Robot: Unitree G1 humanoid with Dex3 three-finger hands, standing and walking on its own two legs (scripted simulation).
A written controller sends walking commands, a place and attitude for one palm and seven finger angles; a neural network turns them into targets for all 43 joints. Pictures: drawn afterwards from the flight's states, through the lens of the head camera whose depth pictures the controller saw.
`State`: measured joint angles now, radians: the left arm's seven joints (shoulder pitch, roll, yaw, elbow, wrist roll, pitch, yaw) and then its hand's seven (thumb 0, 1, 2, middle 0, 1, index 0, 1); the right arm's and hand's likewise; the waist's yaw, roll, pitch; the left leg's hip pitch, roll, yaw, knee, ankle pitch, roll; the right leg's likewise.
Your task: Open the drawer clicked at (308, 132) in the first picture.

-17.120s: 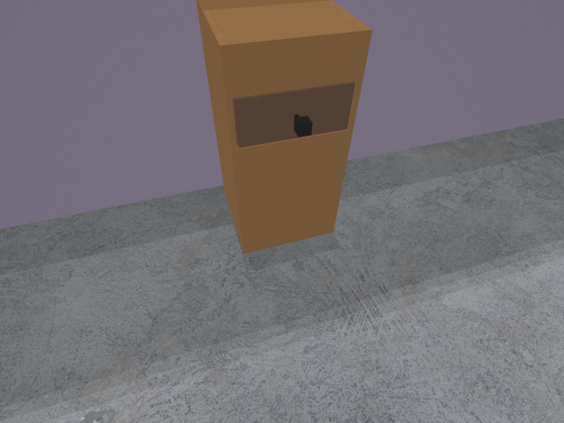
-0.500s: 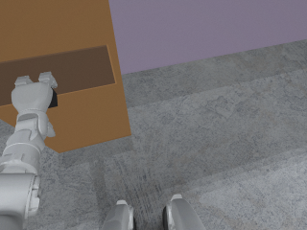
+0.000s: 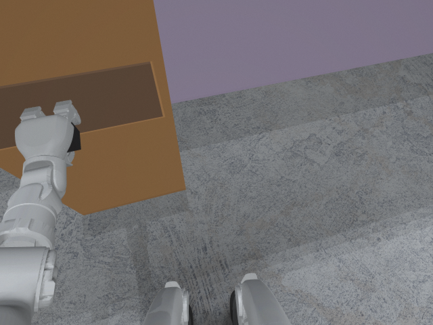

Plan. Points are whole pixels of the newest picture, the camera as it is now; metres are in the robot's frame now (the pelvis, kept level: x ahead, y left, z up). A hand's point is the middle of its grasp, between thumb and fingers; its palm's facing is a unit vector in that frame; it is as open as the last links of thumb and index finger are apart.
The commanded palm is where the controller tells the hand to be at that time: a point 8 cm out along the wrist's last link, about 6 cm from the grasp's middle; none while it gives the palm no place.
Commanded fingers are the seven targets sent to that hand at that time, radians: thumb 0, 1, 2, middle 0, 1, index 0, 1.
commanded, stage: close the thumb around the handle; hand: left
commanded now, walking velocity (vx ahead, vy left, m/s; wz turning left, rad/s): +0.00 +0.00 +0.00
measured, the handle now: (63, 128) +0.49 +0.29 -0.02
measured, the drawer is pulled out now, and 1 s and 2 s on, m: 0.00 0.06 0.18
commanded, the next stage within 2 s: pull the drawer open in 0.24 s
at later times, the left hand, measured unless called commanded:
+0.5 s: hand (62, 150) +0.45 +0.29 -0.04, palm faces -0.05 -0.03 -1.00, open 8.4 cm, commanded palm +0.42 +0.28 +0.02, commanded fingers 0.00 0.90 0.90 -0.40 -1.35 -0.40 -1.35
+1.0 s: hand (64, 178) +0.39 +0.28 -0.04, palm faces -0.04 -0.06 -1.00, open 8.3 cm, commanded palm +0.35 +0.28 +0.02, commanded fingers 0.00 0.90 0.90 -0.40 -1.35 -0.40 -1.35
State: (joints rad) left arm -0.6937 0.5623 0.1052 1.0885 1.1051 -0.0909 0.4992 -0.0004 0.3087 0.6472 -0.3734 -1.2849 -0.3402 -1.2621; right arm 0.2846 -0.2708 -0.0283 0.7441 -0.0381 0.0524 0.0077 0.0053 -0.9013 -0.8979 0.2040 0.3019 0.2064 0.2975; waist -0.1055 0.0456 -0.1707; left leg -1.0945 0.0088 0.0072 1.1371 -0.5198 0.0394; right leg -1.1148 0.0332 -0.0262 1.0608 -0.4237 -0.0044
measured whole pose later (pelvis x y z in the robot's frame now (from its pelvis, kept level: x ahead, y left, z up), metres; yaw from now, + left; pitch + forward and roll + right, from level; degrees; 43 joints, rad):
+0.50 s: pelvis +0.00 +0.00 +0.00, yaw +0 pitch +27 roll -3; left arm -0.65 0.56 0.12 1.05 1.09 -0.09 0.49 0.02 0.33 0.67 -0.41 -1.35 -0.30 -1.34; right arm 0.29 -0.27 -0.03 0.74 -0.04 0.06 0.01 0.01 -0.90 -0.90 0.20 0.30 0.21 0.30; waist -0.10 0.04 -0.17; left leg -1.07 0.01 0.01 1.12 -0.52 0.04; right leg -1.10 0.04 -0.02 1.05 -0.42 -0.01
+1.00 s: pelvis +0.03 +0.01 +0.02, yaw -1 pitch +23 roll -2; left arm -0.27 0.40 0.07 0.70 1.07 -0.01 0.53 0.05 0.33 0.68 -0.41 -1.35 -0.32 -1.35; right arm 0.23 -0.24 -0.05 0.69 -0.03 0.08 0.03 0.01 -0.90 -0.90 0.20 0.30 0.21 0.30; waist -0.05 0.04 -0.18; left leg -0.89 0.01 0.03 1.02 -0.53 0.05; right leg -0.93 0.04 0.01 0.95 -0.43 0.01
